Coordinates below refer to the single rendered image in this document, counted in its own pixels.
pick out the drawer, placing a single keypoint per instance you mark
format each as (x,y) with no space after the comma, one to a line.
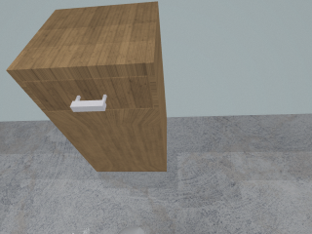
(124,92)

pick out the cabinet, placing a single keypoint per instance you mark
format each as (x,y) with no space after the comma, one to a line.
(120,40)

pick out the handle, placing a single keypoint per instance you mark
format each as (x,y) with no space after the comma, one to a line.
(78,105)

